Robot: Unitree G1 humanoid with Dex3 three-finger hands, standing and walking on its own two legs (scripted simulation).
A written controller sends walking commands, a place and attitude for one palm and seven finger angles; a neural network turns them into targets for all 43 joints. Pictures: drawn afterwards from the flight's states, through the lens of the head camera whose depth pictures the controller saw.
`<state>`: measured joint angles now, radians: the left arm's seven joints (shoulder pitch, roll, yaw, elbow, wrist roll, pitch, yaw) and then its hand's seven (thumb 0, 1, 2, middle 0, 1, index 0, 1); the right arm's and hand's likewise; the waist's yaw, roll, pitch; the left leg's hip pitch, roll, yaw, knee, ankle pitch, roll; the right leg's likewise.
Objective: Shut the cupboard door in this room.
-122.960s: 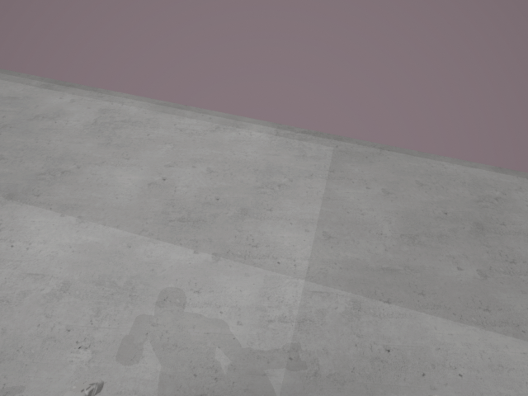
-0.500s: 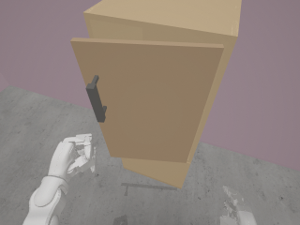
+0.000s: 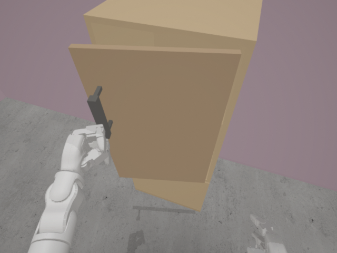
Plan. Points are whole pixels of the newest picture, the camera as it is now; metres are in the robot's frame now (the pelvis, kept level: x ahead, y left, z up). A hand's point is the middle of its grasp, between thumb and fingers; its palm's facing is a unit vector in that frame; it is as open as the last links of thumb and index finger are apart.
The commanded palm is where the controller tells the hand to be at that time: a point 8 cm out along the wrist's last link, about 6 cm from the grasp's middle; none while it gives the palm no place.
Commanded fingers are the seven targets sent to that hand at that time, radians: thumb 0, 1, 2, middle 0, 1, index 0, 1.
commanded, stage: bring the fist close to the handle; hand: left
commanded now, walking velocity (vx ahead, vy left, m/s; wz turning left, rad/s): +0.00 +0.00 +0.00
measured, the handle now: (102, 113) +0.44 +0.20 +0.09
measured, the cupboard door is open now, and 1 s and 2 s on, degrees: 15 14 0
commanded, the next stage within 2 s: push the door shut along its arc in 0.50 s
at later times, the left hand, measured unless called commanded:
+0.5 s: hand (109, 151) +0.33 +0.16 +0.08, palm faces -0.02 -1.00 -0.03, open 3.1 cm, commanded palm +0.31 +0.20 +0.09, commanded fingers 0.00 0.90 0.90 -1.30 -1.50 -1.30 -1.50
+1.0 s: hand (115, 132) +0.37 +0.15 +0.10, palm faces -0.14 -0.99 -0.04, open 3.1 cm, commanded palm +0.36 +0.20 +0.09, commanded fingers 0.00 0.90 0.90 -1.30 -1.50 -1.30 -1.50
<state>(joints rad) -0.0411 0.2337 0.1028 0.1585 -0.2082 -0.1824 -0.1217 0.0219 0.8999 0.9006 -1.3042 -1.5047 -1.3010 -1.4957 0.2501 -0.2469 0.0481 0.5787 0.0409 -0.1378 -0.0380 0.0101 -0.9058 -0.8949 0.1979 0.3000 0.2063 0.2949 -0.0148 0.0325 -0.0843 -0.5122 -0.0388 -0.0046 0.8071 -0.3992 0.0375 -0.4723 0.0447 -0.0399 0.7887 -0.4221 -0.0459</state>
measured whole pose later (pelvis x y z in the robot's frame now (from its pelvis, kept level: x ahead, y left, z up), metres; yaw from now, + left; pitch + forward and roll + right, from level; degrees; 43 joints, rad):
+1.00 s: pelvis -0.01 +0.01 +0.00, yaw -1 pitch +7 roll -1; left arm -0.37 0.27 0.12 0.56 -0.21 -0.24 -0.23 0.02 0.90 0.90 -1.31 -1.50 -1.30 -1.50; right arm 0.28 -0.26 0.04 0.61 0.05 -0.07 -0.04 0.01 -0.91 -0.89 0.20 0.30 0.21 0.29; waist -0.04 0.02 -0.08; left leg -0.52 -0.04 0.01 0.78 -0.38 0.05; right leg -0.49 0.04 -0.03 0.77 -0.40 -0.03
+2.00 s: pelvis -0.01 +0.00 -0.02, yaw -1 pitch +17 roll -2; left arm -0.99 0.42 0.19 1.18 -0.15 -0.29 -0.42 -0.02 0.82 0.92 -1.30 -1.50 -1.31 -1.50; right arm 0.41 -0.29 0.03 0.67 0.02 -0.03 -0.02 0.00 -0.91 -0.89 0.20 0.30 0.21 0.29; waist -0.17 0.03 -0.08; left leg -0.82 -0.03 0.00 0.93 -0.41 0.04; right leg -0.77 0.06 -0.05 0.90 -0.42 -0.04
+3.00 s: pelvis +0.00 +0.00 -0.01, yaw -3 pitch +12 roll -1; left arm -0.51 0.16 0.15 0.78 -0.13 -0.35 0.03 0.02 0.90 0.90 -1.30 -1.50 -1.30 -1.50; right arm 0.42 -0.27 -0.02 0.61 0.01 0.00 0.04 0.01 -0.91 -0.89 0.20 0.30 0.20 0.29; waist -0.10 0.04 -0.12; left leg -0.64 -0.01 0.03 0.84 -0.40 0.04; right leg -0.62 0.07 0.00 0.81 -0.40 -0.04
